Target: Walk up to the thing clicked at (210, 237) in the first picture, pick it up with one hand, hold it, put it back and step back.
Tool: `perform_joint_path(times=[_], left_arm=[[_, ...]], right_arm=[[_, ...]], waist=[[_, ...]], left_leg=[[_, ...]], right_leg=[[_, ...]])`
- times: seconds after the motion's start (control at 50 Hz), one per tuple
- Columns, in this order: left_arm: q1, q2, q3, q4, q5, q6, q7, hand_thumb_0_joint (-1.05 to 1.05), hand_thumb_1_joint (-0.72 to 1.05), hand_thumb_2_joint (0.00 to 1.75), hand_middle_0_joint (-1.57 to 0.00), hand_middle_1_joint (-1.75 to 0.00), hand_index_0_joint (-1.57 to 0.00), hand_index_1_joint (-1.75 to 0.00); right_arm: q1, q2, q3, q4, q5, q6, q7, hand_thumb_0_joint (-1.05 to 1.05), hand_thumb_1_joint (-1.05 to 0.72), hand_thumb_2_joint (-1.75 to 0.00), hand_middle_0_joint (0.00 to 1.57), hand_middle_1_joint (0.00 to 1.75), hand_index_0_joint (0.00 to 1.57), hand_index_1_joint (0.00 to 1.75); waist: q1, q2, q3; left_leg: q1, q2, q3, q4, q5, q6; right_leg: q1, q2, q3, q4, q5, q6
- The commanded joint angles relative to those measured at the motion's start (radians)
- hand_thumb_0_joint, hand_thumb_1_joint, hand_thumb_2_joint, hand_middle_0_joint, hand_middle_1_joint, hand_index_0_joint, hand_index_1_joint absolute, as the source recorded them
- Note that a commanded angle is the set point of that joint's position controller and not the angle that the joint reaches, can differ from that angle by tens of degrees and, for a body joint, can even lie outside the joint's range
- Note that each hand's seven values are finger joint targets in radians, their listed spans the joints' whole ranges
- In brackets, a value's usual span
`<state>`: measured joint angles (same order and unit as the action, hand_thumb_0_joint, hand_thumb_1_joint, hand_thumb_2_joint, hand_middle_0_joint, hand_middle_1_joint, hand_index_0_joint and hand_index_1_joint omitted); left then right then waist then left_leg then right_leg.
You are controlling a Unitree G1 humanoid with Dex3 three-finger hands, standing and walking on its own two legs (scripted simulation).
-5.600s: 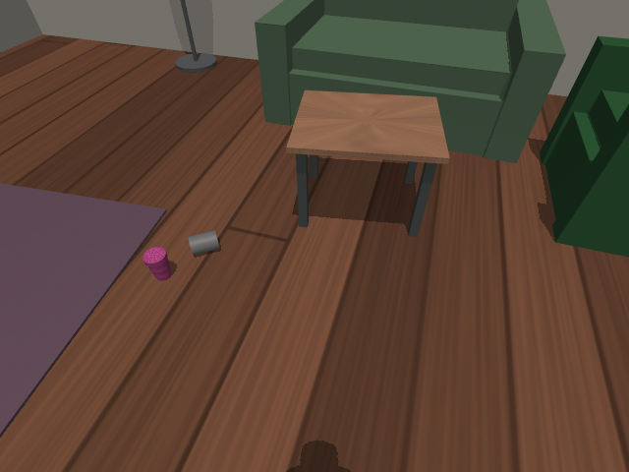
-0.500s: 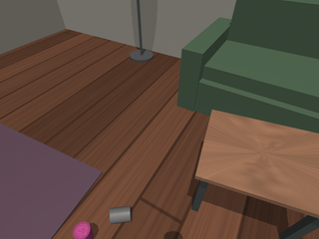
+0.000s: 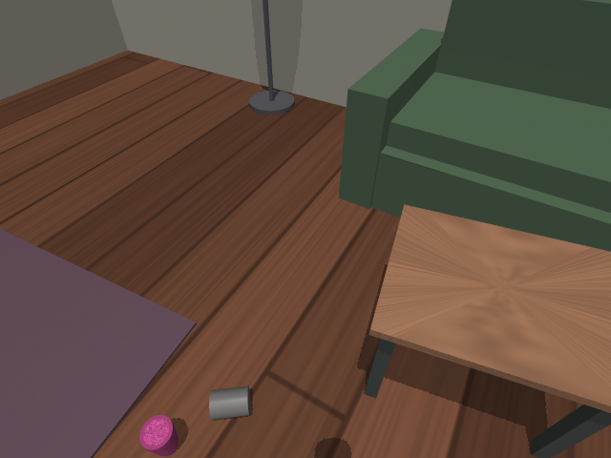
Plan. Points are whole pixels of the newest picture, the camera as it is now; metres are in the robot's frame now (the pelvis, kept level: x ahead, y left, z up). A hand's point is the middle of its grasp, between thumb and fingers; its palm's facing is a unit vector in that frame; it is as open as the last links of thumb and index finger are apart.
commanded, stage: stand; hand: left
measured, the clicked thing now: (230, 402) +0.48 +0.26 -0.74
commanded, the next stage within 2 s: none
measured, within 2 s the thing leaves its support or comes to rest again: neither
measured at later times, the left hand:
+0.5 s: hand out of the picture +0.08 +0.24 -0.16, palm faces -0.03 -0.94 -0.34, open 7.4 cm
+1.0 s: hand out of the picture +0.10 +0.24 -0.16, palm faces -0.02 -0.94 -0.34, open 7.4 cm
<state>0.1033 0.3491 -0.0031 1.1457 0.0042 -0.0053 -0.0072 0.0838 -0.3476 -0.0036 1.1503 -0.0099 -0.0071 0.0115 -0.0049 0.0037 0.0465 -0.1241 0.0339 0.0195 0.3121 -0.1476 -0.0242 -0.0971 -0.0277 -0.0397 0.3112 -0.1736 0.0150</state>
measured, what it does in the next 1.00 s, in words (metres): stands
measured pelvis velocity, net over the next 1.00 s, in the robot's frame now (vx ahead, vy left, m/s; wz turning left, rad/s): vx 0.02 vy -0.01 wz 0.00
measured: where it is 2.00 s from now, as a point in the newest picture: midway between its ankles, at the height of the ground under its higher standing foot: outside the picture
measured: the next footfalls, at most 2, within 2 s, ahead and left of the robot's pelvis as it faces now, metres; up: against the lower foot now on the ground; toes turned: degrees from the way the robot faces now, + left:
none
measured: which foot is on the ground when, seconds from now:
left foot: down 0.00-1.00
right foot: down 0.00-1.00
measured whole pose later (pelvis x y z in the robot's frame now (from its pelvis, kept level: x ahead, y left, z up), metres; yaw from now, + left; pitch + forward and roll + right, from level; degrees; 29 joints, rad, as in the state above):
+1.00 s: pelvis +0.02 -0.01 +0.00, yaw +0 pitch -2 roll +0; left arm 0.10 0.35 0.00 1.13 0.00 -0.01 0.00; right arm 0.09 -0.35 0.00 1.13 -0.01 -0.01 0.00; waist 0.00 0.00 0.04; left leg -0.11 0.05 0.02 0.31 -0.17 -0.04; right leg -0.08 -0.01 -0.04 0.31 -0.20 0.00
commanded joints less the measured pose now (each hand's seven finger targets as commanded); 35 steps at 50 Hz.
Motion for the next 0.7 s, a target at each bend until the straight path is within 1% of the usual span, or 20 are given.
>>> perform_joint_path(times=[0.0,0.04,0.06,0.14,0.18,0.26,0.3,0.32,0.36,0.38,0.42,0.44,0.46,0.48,0.5,0.52,0.56,0.62,0.64,0.68], left_arm=[[-0.044,0.220,0.044,-0.060,0.004,-0.025,0.013,0.00,0.90,0.90,-0.20,-0.30,-0.20,-0.30],[-0.040,0.217,0.044,-0.059,0.005,-0.025,0.012,0.00,0.90,0.90,-0.20,-0.30,-0.20,-0.30],[-0.034,0.215,0.044,-0.057,0.005,-0.024,0.011,0.00,0.90,0.90,-0.20,-0.30,-0.20,-0.30],[-0.040,0.220,0.044,-0.064,0.005,-0.025,0.014,0.00,0.90,0.90,-0.20,-0.30,-0.20,-0.30],[-0.032,0.215,0.043,-0.063,0.005,-0.027,0.013,0.00,0.90,0.90,-0.20,-0.30,-0.20,-0.30],[-0.027,0.222,0.042,-0.066,0.005,-0.028,0.014,0.00,0.90,0.90,-0.20,-0.30,-0.20,-0.30],[-0.030,0.223,0.043,-0.070,0.006,-0.028,0.015,0.00,0.90,0.90,-0.20,-0.30,-0.20,-0.30],[-0.034,0.223,0.044,-0.070,0.003,-0.028,0.014,0.00,0.90,0.90,-0.20,-0.30,-0.20,-0.30],[-0.033,0.227,0.044,-0.069,0.001,-0.028,0.014,0.00,0.90,0.90,-0.20,-0.30,-0.20,-0.30],[-0.028,0.215,0.042,-0.069,0.003,-0.027,0.015,0.00,0.90,0.90,-0.20,-0.30,-0.20,-0.30],[-0.025,0.220,0.043,-0.067,0.002,-0.028,0.013,0.00,0.90,0.90,-0.20,-0.30,-0.20,-0.30],[-0.017,0.218,0.044,-0.066,0.004,-0.027,0.014,0.00,0.90,0.90,-0.20,-0.30,-0.20,-0.30],[-0.023,0.221,0.044,-0.065,0.003,-0.027,0.014,0.00,0.90,0.90,-0.20,-0.30,-0.20,-0.30],[-0.028,0.223,0.045,-0.069,0.004,-0.028,0.015,0.00,0.90,0.90,-0.20,-0.30,-0.20,-0.30],[-0.031,0.217,0.043,-0.070,0.001,-0.027,0.014,0.00,0.90,0.90,-0.20,-0.30,-0.20,-0.30],[-0.025,0.215,0.044,-0.070,0.002,-0.025,0.013,0.00,0.90,0.90,-0.20,-0.30,-0.20,-0.30],[-0.023,0.214,0.042,-0.070,0.003,-0.027,0.014,0.00,0.90,0.90,-0.20,-0.30,-0.20,-0.30],[-0.030,0.220,0.046,-0.070,0.004,-0.028,0.016,0.00,0.90,0.90,-0.20,-0.30,-0.20,-0.30],[-0.031,0.219,0.045,-0.068,0.003,-0.028,0.016,0.00,0.90,0.90,-0.20,-0.30,-0.20,-0.30],[-0.030,0.216,0.045,-0.068,0.002,-0.027,0.016,0.00,0.90,0.90,-0.20,-0.30,-0.20,-0.30]], right_arm=[[-0.047,-0.208,-0.040,-0.055,-0.001,-0.021,-0.012,0.00,-0.90,-0.90,0.20,0.30,0.20,0.30],[-0.049,-0.208,-0.040,-0.056,-0.001,-0.023,-0.013,0.00,-0.90,-0.90,0.20,0.30,0.20,0.30],[-0.042,-0.211,-0.041,-0.054,0.001,-0.022,-0.013,0.00,-0.90,-0.90,0.20,0.30,0.20,0.30],[-0.037,-0.206,-0.040,-0.055,-0.002,-0.022,-0.013,0.00,-0.90,-0.90,0.20,0.30,0.20,0.30],[-0.027,-0.210,-0.040,-0.055,-0.001,-0.021,-0.013,0.00,-0.90,-0.90,0.20,0.30,0.20,0.30],[-0.028,-0.206,-0.039,-0.058,-0.002,-0.019,-0.011,0.00,-0.90,-0.90,0.20,0.30,0.20,0.30],[-0.020,-0.207,-0.040,-0.058,-0.001,-0.019,-0.013,0.00,-0.90,-0.90,0.20,0.30,0.20,0.30],[-0.013,-0.205,-0.036,-0.055,-0.001,-0.020,-0.013,0.00,-0.90,-0.90,0.20,0.30,0.20,0.30],[-0.016,-0.205,-0.036,-0.056,-0.002,-0.020,-0.012,0.00,-0.90,-0.90,0.20,0.30,0.20,0.30],[-0.019,-0.212,-0.038,-0.057,-0.001,-0.019,-0.013,0.00,-0.90,-0.90,0.20,0.30,0.20,0.30],[-0.015,-0.206,-0.035,-0.057,-0.001,-0.022,-0.014,0.00,-0.90,-0.90,0.20,0.30,0.20,0.30],[-0.018,-0.211,-0.037,-0.057,-0.001,-0.021,-0.015,0.00,-0.90,-0.90,0.20,0.30,0.20,0.30],[-0.020,-0.206,-0.035,-0.057,0.002,-0.021,-0.015,0.00,-0.90,-0.90,0.20,0.30,0.20,0.30],[-0.015,-0.204,-0.037,-0.060,0.000,-0.022,-0.015,0.00,-0.90,-0.90,0.20,0.30,0.20,0.30],[-0.020,-0.205,-0.034,-0.060,0.001,-0.022,-0.015,0.00,-0.90,-0.90,0.20,0.30,0.20,0.30],[-0.018,-0.214,-0.036,-0.060,0.001,-0.022,-0.017,0.00,-0.90,-0.90,0.20,0.30,0.20,0.30],[-0.024,-0.210,-0.034,-0.060,0.002,-0.024,-0.016,0.00,-0.90,-0.90,0.20,0.30,0.20,0.30],[-0.014,-0.213,-0.036,-0.062,0.001,-0.024,-0.019,0.00,-0.90,-0.90,0.20,0.30,0.20,0.30],[-0.023,-0.206,-0.034,-0.064,0.001,-0.022,-0.019,0.00,-0.90,-0.90,0.20,0.30,0.20,0.30],[-0.017,-0.209,-0.034,-0.063,0.001,-0.023,-0.020,0.00,-0.90,-0.90,0.20,0.30,0.20,0.30]], waist=[[-0.004,0.009,-0.054],[-0.001,0.004,-0.050],[0.000,0.013,-0.055],[-0.001,-0.012,-0.051],[-0.004,-0.011,-0.062],[-0.002,-0.019,-0.053],[-0.006,-0.005,-0.074],[-0.006,0.002,-0.061],[-0.002,-0.009,-0.063],[0.001,0.005,-0.066],[-0.001,0.007,-0.072],[0.002,0.015,-0.078],[0.001,0.000,-0.069],[0.000,-0.010,-0.087],[0.001,-0.003,-0.069],[0.003,0.018,-0.085],[0.004,0.016,-0.081],[0.001,0.001,-0.104],[0.002,-0.009,-0.093],[0.001,-0.003,-0.090]], left_leg=[[0.013,0.098,-0.087,-0.059,0.016,0.033],[0.014,0.098,-0.089,-0.057,0.026,0.031],[0.012,0.099,-0.092,-0.063,0.002,0.032],[0.006,0.100,-0.094,-0.055,0.024,0.030],[0.020,0.102,-0.090,-0.041,0.046,0.035],[0.016,0.098,-0.089,-0.035,0.037,0.031],[0.026,0.102,-0.087,-0.032,0.043,0.034],[0.010,0.098,-0.087,-0.039,0.048,0.032],[0.005,0.100,-0.089,-0.039,0.059,0.028],[0.007,0.101,-0.087,-0.034,0.053,0.031],[0.018,0.104,-0.088,-0.033,0.111,0.029],[0.024,0.104,-0.086,-0.035,0.090,0.030],[0.022,0.104,-0.089,-0.035,0.094,0.029],[0.032,0.108,-0.086,-0.030,0.119,0.029],[0.024,0.105,-0.085,-0.033,0.126,0.026],[0.030,0.105,-0.078,-0.030,0.106,0.029],[0.041,0.111,-0.083,-0.028,0.152,0.028],[0.055,0.115,-0.079,-0.021,0.184,0.031],[0.050,0.115,-0.079,-0.020,0.201,0.030],[0.054,0.114,-0.076,-0.023,0.197,0.028]], right_leg=[[-0.028,-0.116,0.103,-0.071,0.020,-0.027],[-0.031,-0.115,0.101,-0.066,0.034,-0.028],[-0.033,-0.113,0.101,-0.068,0.010,-0.028],[-0.036,-0.110,0.099,-0.067,0.002,-0.029],[-0.033,-0.116,0.106,-0.068,0.038,-0.029],[-0.040,-0.114,0.108,-0.076,0.013,-0.027],[-0.035,-0.118,0.112,-0.074,0.039,-0.030],[-0.028,-0.116,0.110,-0.070,0.050,-0.030],[-0.017,-0.115,0.108,-0.064,0.050,-0.030],[-0.020,-0.114,0.104,-0.066,0.052,-0.029],[-0.009,-0.115,0.103,-0.053,0.108,-0.031],[-0.014,-0.112,0.099,-0.056,0.092,-0.031],[-0.013,-0.110,0.097,-0.055,0.096,-0.030],[-0.003,-0.113,0.097,-0.046,0.115,-0.034],[-0.014,-0.112,0.098,-0.048,0.125,-0.033],[-0.006,-0.115,0.101,-0.052,0.114,-0.033],[-0.003,-0.115,0.097,-0.044,0.150,-0.033],[0.018,-0.118,0.095,-0.034,0.199,-0.032],[0.018,-0.118,0.092,-0.033,0.222,-0.031],[0.016,-0.116,0.092,-0.036,0.211,-0.032]])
